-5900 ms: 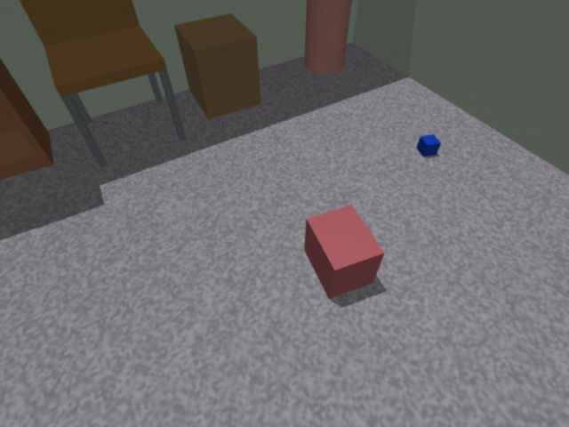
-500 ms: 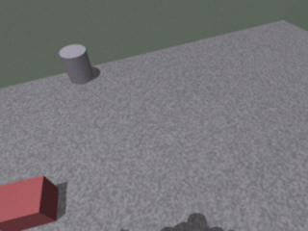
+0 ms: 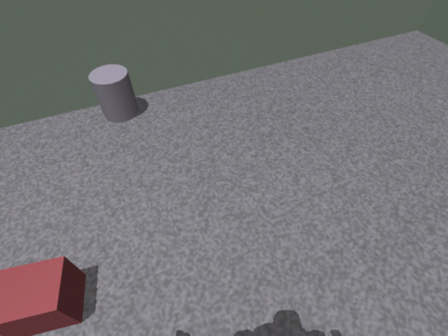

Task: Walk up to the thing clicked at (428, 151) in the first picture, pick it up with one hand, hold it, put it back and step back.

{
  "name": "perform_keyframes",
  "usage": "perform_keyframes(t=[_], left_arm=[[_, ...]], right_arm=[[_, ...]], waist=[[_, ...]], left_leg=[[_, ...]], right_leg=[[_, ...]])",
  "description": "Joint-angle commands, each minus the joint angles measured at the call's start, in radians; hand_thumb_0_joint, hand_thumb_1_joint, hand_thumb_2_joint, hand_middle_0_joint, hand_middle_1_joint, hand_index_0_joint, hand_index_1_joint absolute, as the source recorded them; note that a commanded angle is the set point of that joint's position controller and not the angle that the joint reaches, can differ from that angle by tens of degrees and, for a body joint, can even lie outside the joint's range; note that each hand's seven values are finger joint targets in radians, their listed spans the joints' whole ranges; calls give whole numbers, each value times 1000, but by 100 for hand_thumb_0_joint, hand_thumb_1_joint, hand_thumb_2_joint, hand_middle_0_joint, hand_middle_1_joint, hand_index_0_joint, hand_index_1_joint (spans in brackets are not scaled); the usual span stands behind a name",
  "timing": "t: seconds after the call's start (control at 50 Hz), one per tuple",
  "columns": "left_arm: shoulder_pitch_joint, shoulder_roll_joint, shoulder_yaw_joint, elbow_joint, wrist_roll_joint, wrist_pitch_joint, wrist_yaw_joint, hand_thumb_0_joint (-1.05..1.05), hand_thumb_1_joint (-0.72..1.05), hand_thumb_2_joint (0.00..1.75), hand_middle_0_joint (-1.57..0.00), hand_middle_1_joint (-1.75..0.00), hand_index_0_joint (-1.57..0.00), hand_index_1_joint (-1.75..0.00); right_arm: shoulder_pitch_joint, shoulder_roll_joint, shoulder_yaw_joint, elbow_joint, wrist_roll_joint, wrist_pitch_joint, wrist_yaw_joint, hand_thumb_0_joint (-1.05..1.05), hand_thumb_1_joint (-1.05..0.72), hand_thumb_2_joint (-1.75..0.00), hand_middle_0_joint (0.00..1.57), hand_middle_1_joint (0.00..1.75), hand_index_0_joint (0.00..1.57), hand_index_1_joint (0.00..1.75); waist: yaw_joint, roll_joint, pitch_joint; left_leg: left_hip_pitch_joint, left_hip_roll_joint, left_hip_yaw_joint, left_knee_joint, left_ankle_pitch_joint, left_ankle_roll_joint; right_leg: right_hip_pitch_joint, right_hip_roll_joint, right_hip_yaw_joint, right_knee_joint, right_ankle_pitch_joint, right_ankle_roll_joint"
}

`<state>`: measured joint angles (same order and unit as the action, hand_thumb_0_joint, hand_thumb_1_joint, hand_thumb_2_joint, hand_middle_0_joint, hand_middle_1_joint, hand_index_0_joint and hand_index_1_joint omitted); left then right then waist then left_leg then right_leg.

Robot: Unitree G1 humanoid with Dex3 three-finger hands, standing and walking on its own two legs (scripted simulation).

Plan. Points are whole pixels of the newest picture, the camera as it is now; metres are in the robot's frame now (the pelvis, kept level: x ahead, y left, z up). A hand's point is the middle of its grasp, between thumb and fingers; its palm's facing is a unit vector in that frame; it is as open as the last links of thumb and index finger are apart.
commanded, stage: stand
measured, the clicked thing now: out of the picture +1.03 +1.41 -0.74
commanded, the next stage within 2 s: walk up in 0.94 s
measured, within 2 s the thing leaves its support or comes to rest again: neither
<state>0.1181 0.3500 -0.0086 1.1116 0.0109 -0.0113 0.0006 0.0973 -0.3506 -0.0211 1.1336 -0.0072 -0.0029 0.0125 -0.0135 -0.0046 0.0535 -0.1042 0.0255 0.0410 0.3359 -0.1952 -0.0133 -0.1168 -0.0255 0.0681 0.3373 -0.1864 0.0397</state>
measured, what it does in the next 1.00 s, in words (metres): stands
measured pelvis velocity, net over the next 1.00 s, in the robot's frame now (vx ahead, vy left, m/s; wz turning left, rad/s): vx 0.01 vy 0.00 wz -0.01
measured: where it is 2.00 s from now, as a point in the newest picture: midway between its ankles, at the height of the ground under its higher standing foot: (236, 281)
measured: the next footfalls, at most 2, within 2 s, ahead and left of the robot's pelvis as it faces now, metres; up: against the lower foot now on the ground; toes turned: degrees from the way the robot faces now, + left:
right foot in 1.18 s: +0.13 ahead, -0.16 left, +0.00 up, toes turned -5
left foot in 1.62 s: +0.41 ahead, +0.09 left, +0.00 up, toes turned +5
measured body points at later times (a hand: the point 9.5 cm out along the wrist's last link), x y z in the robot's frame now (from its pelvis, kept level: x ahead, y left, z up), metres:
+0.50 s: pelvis +0.00 +0.00 +0.00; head +0.02 +0.00 +0.45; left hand +0.07 +0.30 -0.13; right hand +0.07 -0.31 -0.13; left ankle -0.01 +0.13 -0.75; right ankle +0.00 -0.15 -0.75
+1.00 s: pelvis +0.01 +0.00 +0.00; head +0.02 +0.00 +0.45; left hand +0.08 +0.30 -0.13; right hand +0.08 -0.31 -0.13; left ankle -0.01 +0.12 -0.74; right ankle +0.00 -0.15 -0.74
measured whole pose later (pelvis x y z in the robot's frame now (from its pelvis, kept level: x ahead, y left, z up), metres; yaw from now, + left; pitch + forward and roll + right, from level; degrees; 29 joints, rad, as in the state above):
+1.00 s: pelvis +0.01 +0.00 +0.00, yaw -1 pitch -2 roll +0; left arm 0.15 0.36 0.02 1.09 0.03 -0.01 -0.03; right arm 0.13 -0.35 -0.05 1.09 -0.02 -0.01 0.03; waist 0.00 -0.01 0.04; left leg -0.11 0.03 0.05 0.40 -0.31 0.01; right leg -0.15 -0.02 0.07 0.44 -0.34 0.00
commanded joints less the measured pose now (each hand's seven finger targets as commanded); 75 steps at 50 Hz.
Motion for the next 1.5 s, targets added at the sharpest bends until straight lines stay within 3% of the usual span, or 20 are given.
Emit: perform_keyframes(t=[0.0, 0.22, 0.4, 0.9, 0.92, 0.94, 0.98, 1.0, 1.02, 1.08, 1.14, 1.16, 1.18, 1.2, 1.22, 1.24, 1.28, 1.32, 1.4, 1.48], left_arm=[[-30, 216, 38, -57, -4, -18, 13, 0, 90, 90, -20, -30, -20, -30], [-32, 221, 44, -56, 2, -17, 14, 0, 90, 90, -20, -30, -20, -30], [-26, 215, 43, -56, -3, -18, 12, 0, 90, 90, -20, -30, -20, -30], [-16, 214, 44, -56, -1, -16, 12, 0, 90, 90, -20, -30, -20, -30], [20, 302, 101, -109, 13, -28, -14, 0, 90, 90, -20, -30, -20, -30], [-1, 295, 104, -108, 24, -28, -25, 0, 90, 90, -20, -30, -20, -30], [-91, 260, 104, -154, 30, -25, -44, 0, 90, 90, -20, -30, -20, -30], [-113, 265, 107, -182, 31, -26, -46, 0, 90, 90, -20, -30, -20, -30], [-112, 255, 106, -189, 28, -31, -49, 0, 90, 90, -20, -30, -20, -30], [-42, 251, 110, -185, 16, -50, -72, 0, 90, 90, -20, -30, -20, -30], [205, 245, 134, -109, 16, -58, -64, 0, 90, 90, -20, -30, -20, -30], [346, 291, 157, -58, 17, -64, -48, 0, 90, 90, -20, -30, -20, -30], [453, 380, 187, -44, 32, -69, -31, 0, 90, 90, -20, -30, -20, -30], [337, 422, 185, -114, 35, -73, -24, 0, 90, 90, -20, -30, -20, -30], [187, 441, 184, -174, 29, -68, -25, 0, 90, 90, -20, -30, -20, -30], [127, 426, 172, -209, 25, -75, -26, 0, 90, 90, -20, -30, -20, -30], [80, 328, 148, -219, 9, -90, -24, 0, 90, 90, -20, -30, -20, -30], [98, 306, 139, -220, -4, -97, -23, 0, 90, 90, -20, -30, -20, -30], [144, 310, 141, -244, -3, -104, -21, 0, 90, 90, -20, -30, -20, -30], [163, 332, 150, -261, 1, -99, -22, 0, 90, 90, -20, -30, -20, -30]], right_arm=[[-33, -209, -35, -60, 0, -18, -13, 0, -90, -90, 20, 30, 20, 30], [-34, -211, -37, -66, -2, -16, -12, 0, -90, -90, 20, 30, 20, 30], [-32, -214, -37, -65, 2, -21, -14, 0, -90, -90, 20, 30, 20, 30], [-27, -213, -32, -71, 1, -21, -16, 0, -90, -90, 20, 30, 20, 30], [32, -293, -92, -130, -17, -39, 7, 0, -90, -90, 20, 30, 20, 30], [61, -310, -106, -114, -26, -39, 17, 0, -90, -90, 20, 30, 20, 30], [96, -344, -127, -120, -26, -38, 21, 0, -90, -90, 20, 30, 20, 30], [104, -362, -136, -138, -28, -46, 23, 0, -90, -90, 20, 30, 20, 30], [96, -363, -140, -149, -31, -54, 22, 0, -90, -90, 20, 30, 20, 30], [73, -312, -131, -189, -36, -61, 31, 0, -90, -90, 20, 30, 20, 30], [-62, -296, -129, -243, -26, -48, 40, 0, -90, -90, 20, 30, 20, 30], [-54, -236, -110, -253, -28, -43, 42, 0, -90, -90, 20, 30, 20, 30], [-34, -157, -83, -281, -23, -42, 42, 0, -90, -90, 20, 30, 20, 30], [2, -173, -86, -286, -15, -27, 34, 0, -90, -90, 20, 30, 20, 30], [47, -257, -108, -269, -15, -21, 32, 0, -90, -90, 20, 30, 20, 30], [48, -281, -109, -259, -10, -30, 36, 0, -90, -90, 20, 30, 20, 30], [109, -274, -104, -214, 1, -38, 43, 0, -90, -90, 20, 30, 20, 30], [170, -252, -94, -199, 3, -40, 47, 0, -90, -90, 20, 30, 20, 30], [111, -244, -95, -253, -11, -34, 66, 0, -90, -90, 20, 30, 20, 30], [24, -228, -92, -308, -19, -40, 77, 0, -90, -90, 20, 30, 20, 30]], waist=[[6, -3, -62], [3, -13, -57], [6, 18, -94], [9, 6, -82], [1, 10, -177], [-12, 40, -99], [-56, 175, 37], [-67, 184, 108], [-53, 154, 140], [-22, 143, 52], [123, 140, -33], [177, -32, -104], [226, -298, -85], [164, -233, -48], [103, -139, 16], [77, -109, 91], [25, -85, 107], [12, -110, 83], [36, -96, 108], [56, -103, 91]], left_leg=[[26, 110, -82, -54, 141, 25], [14, 106, -85, -61, 72, 30], [49, 112, -82, -46, 171, 28], [55, 111, -80, -46, 179, 28], [99, 87, -89, 13, -343, 98], [66, 118, -148, -20, -549, 124], [48, 274, -317, -194, -662, 197], [32, 370, -410, -256, -603, 249], [36, 405, -434, -258, -516, 274], [103, 276, -257, -171, -351, 236], [-156, 174, -58, 71, -255, 153], [-276, 90, 18, 324, -289, 118], [-545, -42, 60, 631, -439, 71], [-592, -98, -117, 763, -416, 42], [-540, -32, -185, 782, -321, 47], [-555, 15, -194, 781, -259, 50], [-516, 42, -219, 743, -140, 43], [-462, 35, -195, 675, -67, 34], [-476, 34, -153, 516, -28, -4], [-412, 63, -75, 318, 46, 9]], right_leg=[[-16, -90, 49, -41, 185, -51], [-24, -89, 46, -57, 131, -48], [0, -91, 45, -33, 207, -54], [-4, -90, 42, -39, 221, -51], [-28, -23, 25, 46, -281, -90], [-163, -17, 24, 104, -441, -95], [-388, 26, -76, 355, -312, -62], [-489, -9, -50, 458, -306, -53], [-511, -48, -10, 452, -293, -58], [-409, -50, -45, 319, -277, -60], [60, 0, -136, 113, -42, -64], [262, 17, -118, 89, -30, -49], [364, -147, 185, -46, -301, -77], [199, -346, 554, -256, -650, -129], [68, -396, 608, -295, -774, -181], [20, -382, 551, -277, -683, -233], [24, -244, 271, -224, -378, -186], [28, -203, 128, -188, -142, -172], [43, -210, 25, -178, 26, -223], [67, -209, -56, -116, 176, -215]])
